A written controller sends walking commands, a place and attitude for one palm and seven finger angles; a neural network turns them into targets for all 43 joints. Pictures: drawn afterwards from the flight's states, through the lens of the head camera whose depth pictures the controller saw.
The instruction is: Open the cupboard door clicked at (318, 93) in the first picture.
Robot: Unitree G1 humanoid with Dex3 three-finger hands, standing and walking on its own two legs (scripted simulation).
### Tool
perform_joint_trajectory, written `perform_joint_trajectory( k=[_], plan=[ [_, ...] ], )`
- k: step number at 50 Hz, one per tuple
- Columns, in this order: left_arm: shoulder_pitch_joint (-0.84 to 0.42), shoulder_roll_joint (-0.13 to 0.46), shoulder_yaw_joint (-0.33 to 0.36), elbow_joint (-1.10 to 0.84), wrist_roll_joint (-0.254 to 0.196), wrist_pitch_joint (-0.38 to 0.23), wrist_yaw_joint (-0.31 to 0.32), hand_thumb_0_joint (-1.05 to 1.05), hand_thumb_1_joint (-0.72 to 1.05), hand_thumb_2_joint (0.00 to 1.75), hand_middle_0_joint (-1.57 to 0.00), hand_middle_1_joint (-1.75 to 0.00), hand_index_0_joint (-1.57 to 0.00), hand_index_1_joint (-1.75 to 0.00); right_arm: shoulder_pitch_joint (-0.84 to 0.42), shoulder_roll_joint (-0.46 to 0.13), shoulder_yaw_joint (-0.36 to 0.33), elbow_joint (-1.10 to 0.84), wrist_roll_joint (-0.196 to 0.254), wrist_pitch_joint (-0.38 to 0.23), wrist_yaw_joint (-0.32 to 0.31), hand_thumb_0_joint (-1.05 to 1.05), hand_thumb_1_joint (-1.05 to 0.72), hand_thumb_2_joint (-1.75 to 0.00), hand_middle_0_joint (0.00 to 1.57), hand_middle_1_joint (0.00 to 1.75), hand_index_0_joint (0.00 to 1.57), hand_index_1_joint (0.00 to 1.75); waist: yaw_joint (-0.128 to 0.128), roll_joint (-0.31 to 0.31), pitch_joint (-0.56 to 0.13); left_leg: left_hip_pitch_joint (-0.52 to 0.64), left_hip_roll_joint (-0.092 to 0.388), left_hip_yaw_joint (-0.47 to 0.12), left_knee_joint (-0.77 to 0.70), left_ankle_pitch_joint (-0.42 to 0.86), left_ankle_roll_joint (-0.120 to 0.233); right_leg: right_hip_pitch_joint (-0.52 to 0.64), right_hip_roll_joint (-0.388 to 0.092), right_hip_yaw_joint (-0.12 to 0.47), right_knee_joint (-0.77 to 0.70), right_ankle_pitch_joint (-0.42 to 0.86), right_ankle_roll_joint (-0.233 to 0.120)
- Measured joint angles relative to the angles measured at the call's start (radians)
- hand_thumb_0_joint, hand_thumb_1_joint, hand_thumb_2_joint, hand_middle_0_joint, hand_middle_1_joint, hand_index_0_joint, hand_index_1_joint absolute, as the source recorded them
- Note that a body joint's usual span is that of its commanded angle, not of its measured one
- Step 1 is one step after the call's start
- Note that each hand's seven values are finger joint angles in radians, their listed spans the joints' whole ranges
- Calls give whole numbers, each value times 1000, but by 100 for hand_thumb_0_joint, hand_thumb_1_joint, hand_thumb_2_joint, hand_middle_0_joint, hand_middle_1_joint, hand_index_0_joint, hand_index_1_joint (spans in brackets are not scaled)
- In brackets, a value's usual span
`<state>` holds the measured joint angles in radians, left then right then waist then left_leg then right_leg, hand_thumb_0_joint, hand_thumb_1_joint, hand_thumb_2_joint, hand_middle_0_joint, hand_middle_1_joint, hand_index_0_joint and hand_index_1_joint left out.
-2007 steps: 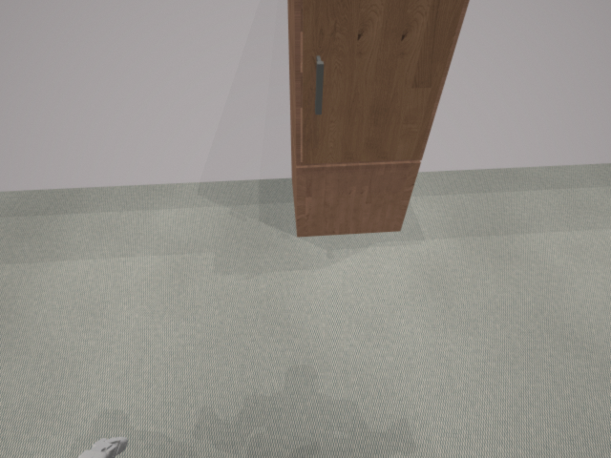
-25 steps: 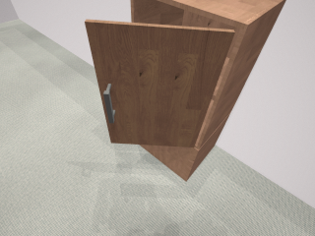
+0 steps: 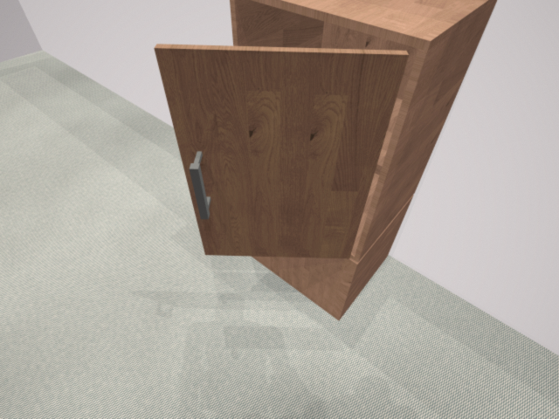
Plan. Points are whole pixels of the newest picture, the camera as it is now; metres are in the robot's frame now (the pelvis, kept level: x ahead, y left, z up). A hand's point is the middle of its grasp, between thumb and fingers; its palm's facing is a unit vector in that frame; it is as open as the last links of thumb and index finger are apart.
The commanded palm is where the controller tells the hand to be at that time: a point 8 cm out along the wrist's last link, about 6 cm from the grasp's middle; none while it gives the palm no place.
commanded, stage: look again from close up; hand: left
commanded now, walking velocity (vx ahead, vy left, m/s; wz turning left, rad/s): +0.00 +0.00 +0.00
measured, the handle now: (202, 186) +0.59 +0.20 -0.04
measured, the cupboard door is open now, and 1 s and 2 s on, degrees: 39 39 39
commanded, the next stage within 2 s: shuffle to correct the standing spot in 0.30 s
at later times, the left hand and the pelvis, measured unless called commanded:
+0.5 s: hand out of the picture -0.01 +0.18 -0.18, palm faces +0.03 -0.99 -0.15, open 7.4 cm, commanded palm none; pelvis -0.01 +0.02 +0.00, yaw +0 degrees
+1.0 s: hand out of the picture +0.01 +0.14 -0.19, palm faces +0.06 -0.99 -0.10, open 7.4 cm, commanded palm none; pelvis +0.05 +0.00 +0.00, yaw -1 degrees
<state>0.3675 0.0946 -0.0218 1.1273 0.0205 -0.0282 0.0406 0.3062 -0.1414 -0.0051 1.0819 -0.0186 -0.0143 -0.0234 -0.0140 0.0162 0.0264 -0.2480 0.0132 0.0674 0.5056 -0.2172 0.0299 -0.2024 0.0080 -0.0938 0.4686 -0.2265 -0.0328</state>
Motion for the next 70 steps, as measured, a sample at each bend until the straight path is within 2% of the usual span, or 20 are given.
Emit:
perform_joint_trajectory(
  k=[6,14,23,30,37,46,47,51,55,63,66,70],
  plan=[
    [-16,31,13,-39,3,9,-3,1,91,90,-20,-30,-20,-30,17,-1,0,-20,-6,7,4,1,-92,-89,19,30,20,30,3,-14,-39,-10,-18,7,3,2,14,-23,-19,6,31,-11,11],
    [-39,59,22,-81,3,13,-5,1,91,90,-19,-30,-20,-30,27,3,5,-26,-6,4,7,1,-92,-89,19,30,20,30,6,-27,-42,-17,-32,11,-23,24,27,-34,-33,10,17,7,23],
    [-29,52,18,-78,2,18,-9,1,91,90,-19,-30,-20,-30,21,7,9,-13,-5,1,9,1,-91,-89,19,30,20,30,9,-35,-28,-11,-41,15,-44,36,37,-28,-39,14,-6,22,33],
    [9,38,24,-61,15,33,-23,1,91,90,-19,-30,-20,-30,23,8,-2,-3,-9,12,7,1,-91,-89,20,30,20,30,12,-35,-38,-9,-38,18,-33,16,42,-37,-33,23,32,-58,13],
    [43,32,35,-58,16,35,-35,1,91,90,-19,-30,-20,-30,19,5,-16,-3,-9,8,-1,1,-91,-89,20,30,20,30,18,-37,-31,-10,-24,23,2,-21,27,-35,-20,32,43,-29,11],
    [65,28,44,-58,7,17,-26,1,91,90,-19,-30,-20,-30,8,9,-13,1,-7,-4,-6,1,-91,-89,19,30,20,30,23,-37,-36,-30,23,0,93,-108,-2,-15,24,11,54,-86,-12],
    [62,29,43,-53,5,15,-23,1,91,90,-19,-30,-20,-30,2,13,-10,6,-6,-6,-8,1,-91,-89,19,30,20,30,24,-46,-34,-20,22,0,87,-112,-14,-8,24,12,54,-91,-12],
    [31,20,29,-35,-1,9,-13,1,91,90,-19,-30,-20,-30,-22,15,0,27,3,-20,-23,2,-93,-89,19,30,20,30,27,-68,-24,23,9,9,38,-102,-8,23,13,20,28,-93,0],
    [-15,10,18,-50,-2,7,-4,1,91,90,-20,-30,-20,-30,-51,8,-1,21,12,-17,-33,2,-94,-89,19,30,20,30,26,-63,-5,41,1,16,8,-84,-4,32,5,26,13,-76,9],
    [-79,70,43,-100,1,39,3,3,93,90,-20,-30,-20,-30,-100,1,-17,-20,8,2,-31,1,-94,-89,20,30,20,30,23,-55,37,30,-13,36,5,-64,8,-4,-10,46,55,-79,13],
    [-95,77,36,-117,2,35,12,2,93,90,-20,-30,-20,-30,-105,-19,-18,-41,10,15,-17,1,-94,-89,20,30,20,30,22,-19,38,1,2,33,36,-62,8,-16,3,42,48,-57,13],
    [-98,84,23,-127,2,35,2,1,92,90,-20,-30,-20,-30,-85,-43,-18,-87,-1,17,2,1,-93,-89,19,30,20,30,6,22,18,-22,-1,39,63,-66,17,-42,-2,47,78,-58,14]
  ],
)
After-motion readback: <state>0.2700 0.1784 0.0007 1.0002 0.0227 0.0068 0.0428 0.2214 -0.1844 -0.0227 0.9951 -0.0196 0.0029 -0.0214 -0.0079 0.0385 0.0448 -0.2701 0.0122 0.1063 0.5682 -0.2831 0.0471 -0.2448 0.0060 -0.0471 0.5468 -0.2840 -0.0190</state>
